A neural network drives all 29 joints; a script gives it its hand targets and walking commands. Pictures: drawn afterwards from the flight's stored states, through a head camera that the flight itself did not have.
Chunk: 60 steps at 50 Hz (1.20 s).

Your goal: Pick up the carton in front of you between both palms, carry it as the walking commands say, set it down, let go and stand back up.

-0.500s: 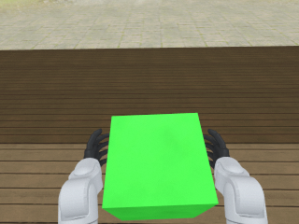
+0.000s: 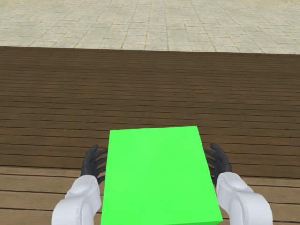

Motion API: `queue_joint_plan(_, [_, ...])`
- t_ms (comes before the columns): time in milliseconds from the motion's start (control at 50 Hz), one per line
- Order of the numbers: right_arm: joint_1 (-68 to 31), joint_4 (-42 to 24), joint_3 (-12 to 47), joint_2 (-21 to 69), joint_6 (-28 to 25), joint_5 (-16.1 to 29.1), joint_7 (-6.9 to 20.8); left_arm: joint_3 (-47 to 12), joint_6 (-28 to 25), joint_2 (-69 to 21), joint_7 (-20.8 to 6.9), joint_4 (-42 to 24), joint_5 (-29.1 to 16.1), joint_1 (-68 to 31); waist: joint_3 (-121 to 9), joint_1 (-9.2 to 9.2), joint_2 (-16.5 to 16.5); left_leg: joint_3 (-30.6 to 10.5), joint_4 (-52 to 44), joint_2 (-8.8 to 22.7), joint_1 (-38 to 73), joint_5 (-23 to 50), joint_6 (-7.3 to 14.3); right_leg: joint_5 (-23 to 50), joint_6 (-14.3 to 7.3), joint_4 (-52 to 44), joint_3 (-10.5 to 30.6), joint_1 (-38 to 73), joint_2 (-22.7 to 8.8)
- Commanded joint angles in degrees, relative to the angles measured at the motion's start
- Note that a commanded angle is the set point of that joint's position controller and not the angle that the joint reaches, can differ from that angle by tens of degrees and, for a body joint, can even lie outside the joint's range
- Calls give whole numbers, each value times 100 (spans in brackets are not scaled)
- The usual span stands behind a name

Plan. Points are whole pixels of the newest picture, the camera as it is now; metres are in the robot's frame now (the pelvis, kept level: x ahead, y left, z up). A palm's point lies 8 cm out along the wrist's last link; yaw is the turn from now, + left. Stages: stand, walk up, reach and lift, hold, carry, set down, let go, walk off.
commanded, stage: carry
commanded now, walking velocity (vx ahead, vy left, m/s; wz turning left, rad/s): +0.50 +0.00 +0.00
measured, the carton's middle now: (156, 187) +0.23 +0.00 +0.01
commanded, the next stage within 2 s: none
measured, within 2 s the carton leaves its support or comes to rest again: neither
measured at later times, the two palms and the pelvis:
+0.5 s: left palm (116, 87) +0.56 +0.13 +0.09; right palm (199, 87) +0.57 -0.17 +0.08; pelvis +0.34 -0.03 +0.00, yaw +2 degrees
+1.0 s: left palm (120, 46) +0.95 +0.16 +0.08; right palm (179, 45) +0.95 -0.15 +0.08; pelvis +0.60 +0.00 +0.00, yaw +0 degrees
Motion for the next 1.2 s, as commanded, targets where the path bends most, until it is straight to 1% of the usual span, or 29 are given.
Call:
queue_joint_plan(0, [-1637, -914, 3076, 3748, -79, 858, 176, -3434, 25, -3653, -340, -785, -973, -1758, -1267, -165, 1384, -3794, -2049, 2087, 3889, 159, 833, 204, -287, 2748, 413, -3482, 128])
queue_joint_plan(40, [-1983, -990, 3304, 4105, -162, 905, 344, -3427, -71, -4076, -479, -557, -904, -1790, -1119, -116, 480, -2880, -2173, 1892, 3076, 221, 487, 855, -386, 2237, 561, -3214, -226])
queue_joint_plan(80, [-2114, -1025, 3484, 4274, -219, 997, 494, -3429, -161, -4286, -555, -467, -748, -1692, -1057, -82, 649, -2236, -2416, 1678, 2634, -229, 279, 1253, -374, 1552, 384, -2861, -197])
queue_joint_plan(160, [-2004, -969, 3579, 4098, -222, 1070, 650, -3377, -229, -4302, -550, -331, -478, -1430, -593, -94, 896, -1466, -2805, 1416, 2615, -321, 229, 1984, -223, 127, -16, -3055, -106])
queue_joint_plan(260, [-1740, -1019, 3315, 3701, -104, 971, 493, -3384, -104, -3963, -406, -581, -592, -1468, -55, -109, 1050, -791, -2684, 1133, 2803, 714, 165, 2597, -187, -1208, -506, -2935, 97])
queue_joint_plan(340, [-1582, -1119, 3067, 3373, 44, 821, 236, -3316, 64, -3548, -284, -811, -761, -1554, 295, -126, 1150, -567, -2461, 1094, 3090, 1367, 114, 2647, -351, -1743, -748, -2625, 164])
queue_joint_plan(400, [-1746, -1283, 3019, 3166, 116, 820, 76, -3163, 119, -3281, -192, -830, -835, -1561, -250, 33, 1104, -26, -722, 816, 2871, 2909, -122, 2085, -483, -1969, -1230, -914, 704])
queue_joint_plan(420, [-1802, -1339, 3013, 3056, 133, 832, 20, -3078, 121, -3196, -157, -792, -841, -1509, -704, 141, 747, 34, 492, 590, 2150, 2511, -262, 1777, -495, -1932, -1006, 378, 633])
queue_joint_plan(440, [-1918, -1480, 3058, 2987, 154, 879, -29, -2985, 119, -3049, -125, -814, -823, -1573, -1308, 266, -427, -134, 2286, 191, 597, 1044, -527, 623, -1038, -2416, 1353, 1775, -935])
queue_joint_plan(460, [-2047, -1577, 3079, 2937, 163, 891, -45, -2972, 99, -3082, -107, -733, -889, -1636, -1540, 412, -1788, -578, 3796, -579, -807, -1642, -650, 806, -1651, -3408, 3578, 2403, -1851])
queue_joint_plan(480, [-2207, -1447, 3131, 3138, 135, 928, -65, -2985, 89, -3220, -131, -789, -965, -1714, -1337, 324, -1238, -1270, 4601, -254, -1223, -1770, -451, 1745, -1632, -3346, 3177, 2205, -1821])
queue_joint_plan(500, [-2324, -1310, 3065, 3322, 90, 887, -60, -3075, 29, -3427, -160, -788, -1055, -1961, -1356, 346, -770, -1469, 4805, 4, -1301, -1570, -267, 2471, -1551, -3102, 2636, 1870, -1662])
queue_joint_plan(520, [-2482, -1151, 3020, 3510, 27, 836, -52, -3110, -42, -3579, -193, -727, -1078, -2244, -1239, 316, -206, -1527, 4574, 212, -1200, -1284, -185, 2757, -1378, -3017, 2072, 1351, -1505])
queue_joint_plan(540, [-2597, -963, 2952, 3615, -49, 766, -53, -3157, -109, -3680, -220, -659, -1113, -2572, -1182, 224, 27, -1607, 4158, 353, -997, -966, -168, 2492, -1202, -3117, 1681, 896, -1367])
queue_joint_plan(580, [-2815, -589, 2773, 3620, -189, 563, -97, -3160, -229, -3664, -251, -374, -1126, -2985, -1103, 200, -144, -1426, 3663, 323, -740, -594, -169, 1714, -1045, -3388, 1184, 390, -1190])
queue_joint_plan(620, [-3149, -185, 2575, 3530, -315, 376, -167, -3039, -337, -3517, -236, 23, -1049, -3319, -906, 175, -306, -1312, 3129, 334, -891, -322, -206, 1327, -1109, -3588, 870, 195, -1099])
queue_joint_plan(660, [-3650, 197, 2393, 3419, -421, 312, -227, -2850, -438, -3379, -176, 460, -947, -3698, -662, 172, -344, -1135, 2438, 291, -1024, -80, -267, 2138, -1203, -3540, 489, 112, -1037])
queue_joint_plan(760, [-4728, 1119, 2200, 3252, -604, 385, -300, -2306, -627, -3163, 78, 1597, -472, -4310, -552, 204, -603, -545, 535, -192, -368, 630, -207, 4360, -1023, -2670, -420, 243, -580])
queue_joint_plan(800, [-5213, 1479, 2155, 3352, -646, 475, -277, -2129, -672, -3235, 158, 1994, -306, -4636, -659, 165, -662, -543, 97, -286, 55, 1100, -132, 4553, -858, -2274, -477, 360, -576])
queue_joint_plan(840, [-5516, 1835, 2055, 3499, -693, 528, -245, -2037, -702, -3407, 192, 2252, -253, -5091, -884, 11, -368, -345, -709, -476, 1068, 1701, -83, 4496, -590, -1287, -732, 255, -351])
queue_joint_plan(860, [-5663, 1968, 1979, 3539, -714, 526, -237, -2005, -707, -3448, 197, 2356, -230, -5249, -1052, -21, -9, -445, -1016, -332, 1700, 2388, -145, 3927, -427, -633, -731, 132, -123])
queue_joint_plan(880, [-5696, 2119, 1858, 3543, -714, 520, -230, -1973, -702, -3479, 207, 2435, -205, -5438, -1402, -34, 586, -1461, -600, 644, 2684, 4548, -202, 1986, -278, 213, -550, -542, 68])
queue_joint_plan(900, [-5944, 2229, 1784, 3475, -738, 499, -269, -1975, -679, -3691, 197, 2563, -287, -5511, -1914, -66, 1584, -2908, -471, 1697, 3647, 6035, 562, -104, -128, 872, -49, -1559, 617])
queue_joint_plan(920, [-5960, 2317, 1808, 3668, -763, 585, -279, -2052, -679, -3840, 168, 2465, -433, -5693, -2192, -120, 1774, -3239, -660, 1850, 3539, 5255, 1016, -888, -232, 1138, 303, -1554, 655])
queue_joint_plan(980, [-6153, 2017, 1928, 4347, -893, 669, -162, -2297, -797, -4562, 51, 2262, -740, -6361, -2183, -202, 1186, -2710, -712, 1502, 3426, 4475, 854, -714, -461, 29, 628, -1773, 474])
queue_joint_plan(1060, [-6097, 1319, 2331, 4588, -1090, 745, -37, -2509, -997, -4774, -37, 2012, -721, -5904, -2552, -192, 1010, -2015, -436, 1239, 3580, 5383, 691, 286, -391, -1292, 454, -1099, 581])
queue_joint_plan(1100, [-5841, 1022, 2492, 4477, -1140, 734, -37, -2553, -1064, -4645, -46, 1814, -659, -5498, -2649, -110, 841, -1661, -172, 1073, 3346, 5500, 576, 1474, -327, -1986, 356, -562, 477])
queue_joint_plan(1140, [-5774, 711, 2691, 4344, -1129, 789, -19, -2597, -1086, -4453, -45, 1510, -628, -5354, -2660, -136, 504, -1520, -31, 803, 2993, 5481, 408, 3137, -364, -1313, 585, -224, 233])
queue_joint_plan(1180, [-5691, 482, 2822, 4205, -1094, 897, -6, -2679, -1069, -4280, -52, 1305, -702, -5213, -2608, -84, 311, -1460, 29, 683, 2844, 5523, 330, 3522, -367, -1084, 584, -264, 217])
